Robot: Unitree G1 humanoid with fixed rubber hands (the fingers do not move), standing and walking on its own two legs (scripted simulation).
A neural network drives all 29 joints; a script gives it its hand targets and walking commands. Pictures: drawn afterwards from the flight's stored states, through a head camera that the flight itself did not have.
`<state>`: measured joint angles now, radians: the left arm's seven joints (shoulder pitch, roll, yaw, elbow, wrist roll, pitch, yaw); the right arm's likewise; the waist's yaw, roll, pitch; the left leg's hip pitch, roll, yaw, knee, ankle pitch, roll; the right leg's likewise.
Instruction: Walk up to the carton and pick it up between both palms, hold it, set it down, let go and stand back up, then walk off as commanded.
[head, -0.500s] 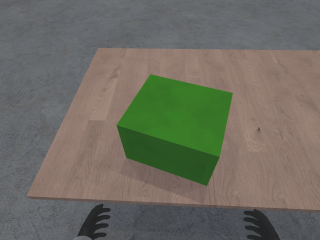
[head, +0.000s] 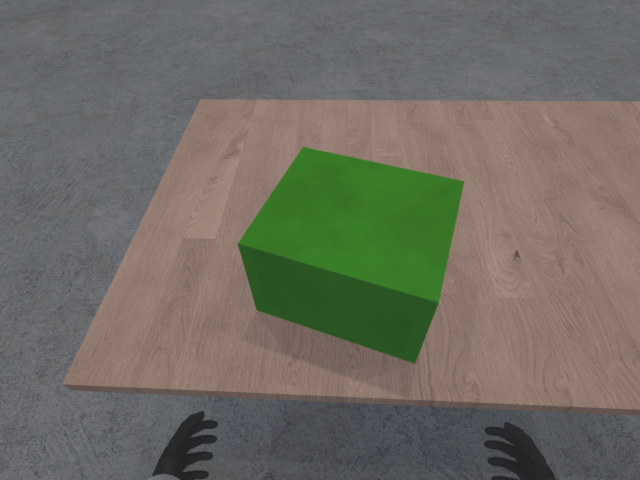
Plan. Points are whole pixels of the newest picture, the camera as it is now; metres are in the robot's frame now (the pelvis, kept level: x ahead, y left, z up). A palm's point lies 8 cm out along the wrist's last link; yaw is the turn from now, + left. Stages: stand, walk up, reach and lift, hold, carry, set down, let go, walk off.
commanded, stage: let go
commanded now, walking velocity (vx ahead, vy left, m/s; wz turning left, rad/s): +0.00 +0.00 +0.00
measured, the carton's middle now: (355, 248) +0.45 -0.01 +0.00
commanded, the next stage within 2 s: stand in 0.18 s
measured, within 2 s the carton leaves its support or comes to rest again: neither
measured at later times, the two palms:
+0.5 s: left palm out of the picture +0.12 +0.31 -0.09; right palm out of the picture +0.12 -0.30 -0.10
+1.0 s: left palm out of the picture +0.06 +0.32 -0.11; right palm out of the picture +0.08 -0.28 -0.11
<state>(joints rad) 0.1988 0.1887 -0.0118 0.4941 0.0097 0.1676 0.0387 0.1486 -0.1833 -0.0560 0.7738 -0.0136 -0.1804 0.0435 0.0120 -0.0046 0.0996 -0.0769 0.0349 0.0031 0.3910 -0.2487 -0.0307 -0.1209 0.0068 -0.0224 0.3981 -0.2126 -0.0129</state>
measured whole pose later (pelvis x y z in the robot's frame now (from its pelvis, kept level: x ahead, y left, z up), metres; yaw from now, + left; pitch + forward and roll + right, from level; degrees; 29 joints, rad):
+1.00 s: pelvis -0.01 +0.02 +0.00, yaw +2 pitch -2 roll +0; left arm 0.14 0.36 0.01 1.04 0.02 -0.02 -0.01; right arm 0.15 -0.38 0.00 1.05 -0.02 -0.02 0.01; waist 0.01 0.01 0.03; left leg -0.11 0.00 -0.01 0.34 -0.20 0.00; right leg -0.14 -0.03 -0.04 0.34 -0.17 0.01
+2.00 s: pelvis -0.19 +0.05 -0.01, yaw -3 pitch -1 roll -3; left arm 0.20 0.46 0.09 0.81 0.01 0.07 0.01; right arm 0.15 -0.41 -0.07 0.72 -0.03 0.03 -0.02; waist -0.02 -0.02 0.19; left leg -0.38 0.05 -0.03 0.58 -0.19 0.01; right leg -0.37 0.14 0.13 1.00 -0.48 0.00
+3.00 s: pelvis -0.48 +0.01 -0.01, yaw +0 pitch -2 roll -4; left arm 0.28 0.45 0.10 0.80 0.00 0.05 0.02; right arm 0.13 -0.39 -0.07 0.70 -0.04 0.04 0.00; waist 0.02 0.00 0.19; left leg -0.38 0.05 -0.06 0.60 -0.18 0.00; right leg -0.31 0.13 0.12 1.02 -0.51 0.01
